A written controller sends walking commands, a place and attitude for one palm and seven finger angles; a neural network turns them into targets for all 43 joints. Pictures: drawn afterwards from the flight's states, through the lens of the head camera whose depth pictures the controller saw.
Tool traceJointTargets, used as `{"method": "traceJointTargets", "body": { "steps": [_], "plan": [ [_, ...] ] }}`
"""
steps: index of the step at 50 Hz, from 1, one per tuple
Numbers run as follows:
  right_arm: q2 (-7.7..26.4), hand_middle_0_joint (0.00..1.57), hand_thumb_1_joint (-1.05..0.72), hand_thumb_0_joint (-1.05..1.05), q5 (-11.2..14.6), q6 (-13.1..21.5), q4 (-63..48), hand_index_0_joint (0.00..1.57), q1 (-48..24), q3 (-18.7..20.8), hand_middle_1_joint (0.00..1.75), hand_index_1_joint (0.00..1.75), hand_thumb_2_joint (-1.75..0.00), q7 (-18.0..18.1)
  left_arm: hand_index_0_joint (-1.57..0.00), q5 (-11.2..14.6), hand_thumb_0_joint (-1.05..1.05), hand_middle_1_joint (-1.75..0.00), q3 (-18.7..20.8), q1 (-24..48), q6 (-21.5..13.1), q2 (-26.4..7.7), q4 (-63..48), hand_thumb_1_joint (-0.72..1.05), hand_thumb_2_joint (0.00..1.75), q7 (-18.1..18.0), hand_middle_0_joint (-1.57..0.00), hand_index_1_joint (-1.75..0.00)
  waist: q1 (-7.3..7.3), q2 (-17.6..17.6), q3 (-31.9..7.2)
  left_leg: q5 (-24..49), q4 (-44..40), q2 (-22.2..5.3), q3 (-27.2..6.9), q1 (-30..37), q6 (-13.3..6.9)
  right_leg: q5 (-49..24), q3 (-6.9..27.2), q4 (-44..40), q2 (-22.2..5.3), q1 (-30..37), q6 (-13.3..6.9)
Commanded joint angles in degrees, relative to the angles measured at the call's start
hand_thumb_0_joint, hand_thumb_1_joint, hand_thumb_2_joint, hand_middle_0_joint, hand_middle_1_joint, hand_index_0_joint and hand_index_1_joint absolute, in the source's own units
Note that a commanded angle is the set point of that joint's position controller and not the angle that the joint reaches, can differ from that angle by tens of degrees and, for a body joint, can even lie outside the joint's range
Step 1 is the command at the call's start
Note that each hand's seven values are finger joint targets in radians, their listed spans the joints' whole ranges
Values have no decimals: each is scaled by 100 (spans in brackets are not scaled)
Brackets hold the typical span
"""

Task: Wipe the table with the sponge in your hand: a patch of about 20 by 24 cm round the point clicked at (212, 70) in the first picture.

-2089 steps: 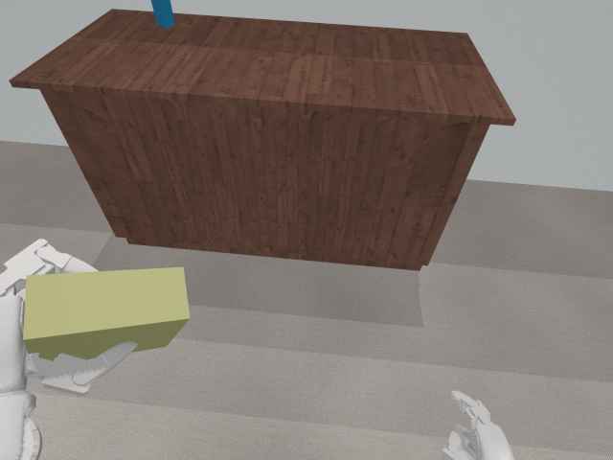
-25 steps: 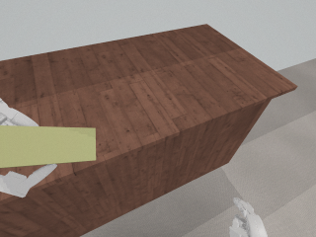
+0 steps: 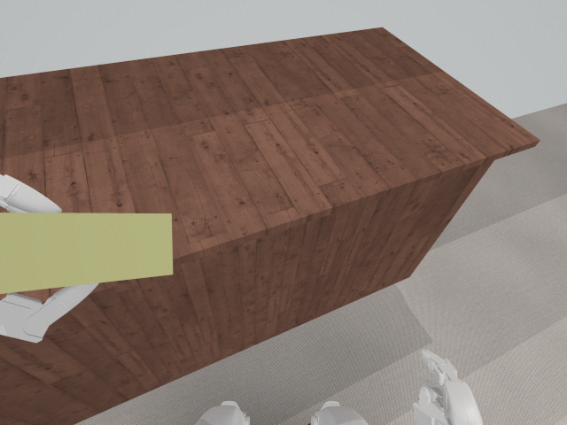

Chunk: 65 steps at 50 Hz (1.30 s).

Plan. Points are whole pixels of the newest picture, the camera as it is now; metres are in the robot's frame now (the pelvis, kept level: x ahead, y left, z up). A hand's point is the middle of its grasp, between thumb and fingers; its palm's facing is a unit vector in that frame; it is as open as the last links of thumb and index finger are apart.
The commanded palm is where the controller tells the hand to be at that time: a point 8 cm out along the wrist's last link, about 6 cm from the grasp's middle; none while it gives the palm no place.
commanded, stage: step back with the hand held close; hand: left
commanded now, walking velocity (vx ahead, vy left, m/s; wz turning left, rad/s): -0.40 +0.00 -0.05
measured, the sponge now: (103, 247) +0.24 +0.19 +0.20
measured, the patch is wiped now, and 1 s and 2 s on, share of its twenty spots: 0.95 0.95 0.95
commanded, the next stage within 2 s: stop stepping back and stand still in 0.38 s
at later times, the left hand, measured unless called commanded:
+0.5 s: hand out of the picture +0.11 +0.24 +0.23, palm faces +0.40 -0.84 -0.37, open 9.7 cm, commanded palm +0.05 +0.28 +0.25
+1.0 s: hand out of the picture -0.03 +0.23 +0.24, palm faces +0.41 -0.87 -0.28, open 9.7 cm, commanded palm -0.09 +0.26 +0.25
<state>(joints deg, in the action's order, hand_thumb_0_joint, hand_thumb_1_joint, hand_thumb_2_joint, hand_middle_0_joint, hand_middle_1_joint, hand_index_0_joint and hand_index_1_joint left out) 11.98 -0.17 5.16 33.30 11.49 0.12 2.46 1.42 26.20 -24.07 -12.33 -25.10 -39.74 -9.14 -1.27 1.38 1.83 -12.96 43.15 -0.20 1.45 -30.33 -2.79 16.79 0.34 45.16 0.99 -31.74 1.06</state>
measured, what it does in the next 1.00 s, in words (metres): walks backwards: right foot, then left foot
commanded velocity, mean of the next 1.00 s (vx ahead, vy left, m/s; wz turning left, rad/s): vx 0.00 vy -0.01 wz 0.00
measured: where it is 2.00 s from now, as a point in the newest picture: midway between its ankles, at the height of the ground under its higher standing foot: outside the picture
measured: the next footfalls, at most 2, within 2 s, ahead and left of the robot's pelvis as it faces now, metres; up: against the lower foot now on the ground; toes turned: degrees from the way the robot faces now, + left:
right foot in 0.14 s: +0.05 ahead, -0.14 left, +0.00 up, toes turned -1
left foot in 0.40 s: -0.03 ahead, +0.14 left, +0.00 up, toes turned +1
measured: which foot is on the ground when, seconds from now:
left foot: down 0.00-0.18, up 0.20-0.38, down 0.40-0.62, up 0.64-0.80, down 0.82-1.00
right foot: up 0.00-0.12, down 0.14-0.40, up 0.42-0.60, down 0.62-0.82, up 0.84-1.00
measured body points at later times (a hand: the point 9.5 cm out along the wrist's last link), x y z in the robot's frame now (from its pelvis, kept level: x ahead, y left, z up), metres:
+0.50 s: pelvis -0.12 +0.00 +0.01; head -0.09 +0.03 +0.46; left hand +0.08 +0.28 +0.25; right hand +0.06 -0.25 -0.04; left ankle -0.07 +0.14 -0.71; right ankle -0.05 -0.12 -0.67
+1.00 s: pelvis -0.26 -0.01 +0.02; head -0.31 +0.01 +0.46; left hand -0.06 +0.27 +0.25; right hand -0.15 -0.24 -0.07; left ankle -0.23 +0.10 -0.71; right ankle -0.25 -0.12 -0.64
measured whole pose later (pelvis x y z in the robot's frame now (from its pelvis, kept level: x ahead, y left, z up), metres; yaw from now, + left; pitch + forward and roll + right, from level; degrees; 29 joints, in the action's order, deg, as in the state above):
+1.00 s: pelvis -0.26 -0.01 +0.02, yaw -3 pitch -1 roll -1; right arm 9.9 1.9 7.6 38.5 18.5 -2.2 0.6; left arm 2.4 23.3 -20.2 -8.1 -21.5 -28.0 -7.7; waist -2.8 0.8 -6.6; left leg -18.3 37.9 -1.8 2.4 -19.2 -2.2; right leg 20.4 -2.3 65.0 0.3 -32.2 0.1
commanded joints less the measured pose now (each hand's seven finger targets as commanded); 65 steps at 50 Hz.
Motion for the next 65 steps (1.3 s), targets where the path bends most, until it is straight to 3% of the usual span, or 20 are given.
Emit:
{"method": "traceJointTargets", "body": {
  "steps": [1,6,9,10,16,18,20,22,27,30,33,39,41,42,45,53,55,57,63,65],
  "plan": [
    [748,20,-90,0,-4,485,-757,20,-287,395,30,30,-90,70,-120,175,0,-160,751,799,-241,-896,-946,10,130,-148,-120,-160,24,-1071,-1157,230,-2249,-1813,-1809,781,-439,1194,246,1043,101,464,11],
    [739,20,-90,0,27,533,-658,20,-521,195,30,30,-90,5,-120,114,0,-160,145,682,-187,-492,-566,10,130,43,-120,-160,159,-1143,-1092,639,-1285,-1343,-1202,1051,3,-738,195,-2073,-137,1559,-83],
    [688,20,-90,0,227,437,-768,20,-444,395,30,30,-90,59,-120,194,0,-160,144,538,-200,-718,-631,10,130,51,-120,-160,107,1432,-1246,-1362,1889,-59,-292,718,509,-1882,1823,-2869,-2118,737,-1103],
    [586,20,-90,0,188,363,-811,20,-578,337,30,30,-90,19,-120,219,0,-160,230,296,-136,-776,-769,10,130,75,-120,-160,121,1112,-1343,-1539,2695,-114,-476,570,503,-2473,1758,-2671,-2262,708,-1267],
    [478,20,-90,0,106,151,-841,20,-569,211,30,30,-90,133,-120,245,0,-160,681,58,-180,-1039,-1163,10,130,-84,-120,-160,-83,293,-1345,-1042,-366,-304,-219,651,414,-4082,1072,-1419,-1744,1571,-739],
    [637,20,-90,0,127,201,-805,20,-324,346,30,30,-90,172,-120,328,0,-160,671,34,-222,-947,-1125,10,130,-100,-120,-160,-118,16,-1569,363,-1830,-547,-153,1410,283,-3209,758,-774,-1191,1459,-346],
    [840,20,-90,0,176,395,-856,20,-355,494,30,30,-90,122,-120,440,0,-160,684,231,-260,-866,-1198,10,130,-77,-120,-160,-23,-1481,-1344,2993,-2158,-1902,-1147,2147,-243,223,124,527,-14,83,90],
    [720,20,-90,0,41,577,-685,20,-228,441,30,30,-90,63,-120,351,0,-160,603,434,-249,-835,-1351,10,130,-93,-120,-160,-133,-1824,-1297,4159,-1791,-2158,-1614,2213,-659,1523,550,1969,8,-559,106],
    [810,20,-90,0,243,712,-821,20,-383,391,30,30,-90,-134,-120,251,0,-160,321,616,-105,-589,-1039,10,130,-9,-120,-160,39,-1579,-873,195,-1825,-1590,-914,883,-241,622,120,-50,-171,1018,50],
    [832,20,-90,0,195,514,-902,20,-407,290,30,30,-90,-103,-120,85,0,-160,337,652,38,-764,-665,10,130,20,-120,-160,60,-571,-828,-2377,-357,-663,-205,-93,101,-271,-307,-1564,-112,2252,-124],
    [778,20,-90,0,248,331,-592,20,-440,342,30,30,-90,-77,-120,191,0,-160,381,1125,100,-1019,-436,10,130,112,-120,-160,-98,1632,-790,-1255,3675,14,-356,656,300,1791,2293,-3348,-1787,-202,-997],
    [666,20,-90,0,189,182,-530,20,-528,41,30,30,-90,69,-120,271,0,-160,367,1191,252,-960,-437,10,130,84,-120,-160,-127,-90,-742,-1722,-665,-302,23,1740,-114,2158,384,-1718,-1001,-739,-492],
    [992,20,-90,0,169,353,-812,20,-435,132,30,30,-90,107,-120,281,0,-160,364,1388,163,-927,-608,10,130,7,-120,-160,-116,-2980,-500,-3135,-3202,-1513,-2396,1097,-668,1430,-600,2221,397,-708,-60],
    [806,20,-90,0,157,522,-787,20,-414,166,30,30,-90,42,-120,64,0,-160,520,1185,91,-1050,-369,10,130,82,-120,-160,161,-2039,-987,-864,-2889,-1522,-1567,398,-828,817,-23,3676,194,-207,-35],
    [552,20,-90,0,235,548,-368,20,-379,36,30,30,-90,-163,-120,96,0,-160,176,1438,47,-864,-2,10,130,79,-120,-160,-71,-816,172,-2533,-3012,-1852,-2678,616,-945,347,453,3572,-315,-1690,-48],
    [806,20,-90,0,127,494,-607,20,-486,65,30,30,-90,-20,-120,160,0,-160,231,734,109,-739,-202,10,130,142,-120,-160,121,-1027,-722,-2426,-1157,-719,-595,-37,-204,103,-957,-1788,126,2568,-241],
    [677,20,-90,0,173,388,-635,20,-438,174,30,30,-90,-40,-120,123,0,-160,412,1000,35,-1050,-194,10,130,165,-120,-160,103,1116,-918,-1794,2317,34,195,-1053,27,1,1374,-2807,-1573,2931,-1057],
    [765,20,-90,0,261,384,-498,20,-343,353,30,30,-90,-66,-120,212,0,-160,424,1225,-17,-1039,-348,10,130,192,-120,-160,-5,1117,-819,-1162,3354,-343,-645,-950,132,1426,2669,-3358,-2310,1785,-1469],
    [569,20,-90,0,138,376,-541,20,-544,78,30,30,-90,197,-120,237,0,-160,215,944,-31,-802,-436,10,130,40,-120,-160,-89,-261,-563,-1144,-913,-308,297,1802,-73,2243,442,-2110,-1270,109,-813],
    [850,20,-90,0,109,498,-645,20,-499,158,30,30,-90,264,-120,274,0,-160,212,1024,-68,-698,-543,10,130,-70,-120,-160,-54,-1867,-616,-2483,-2306,-985,-1401,1680,-516,1741,-273,-374,-235,255,-347]
  ]
}}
